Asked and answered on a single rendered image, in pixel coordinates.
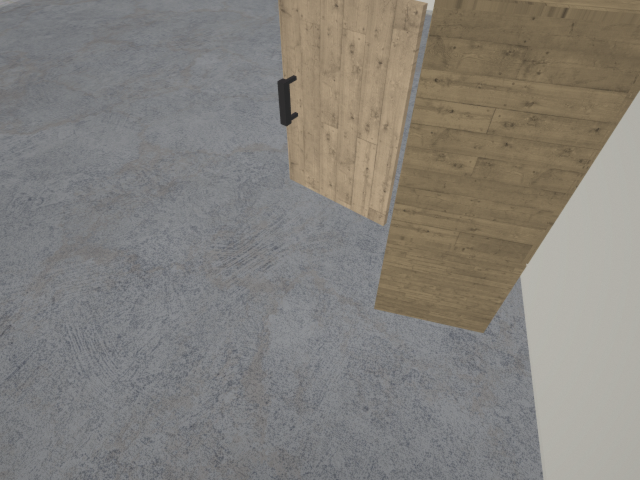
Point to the handle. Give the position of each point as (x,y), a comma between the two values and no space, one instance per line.
(284,101)

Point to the cupboard door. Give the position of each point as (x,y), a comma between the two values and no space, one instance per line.
(355,62)

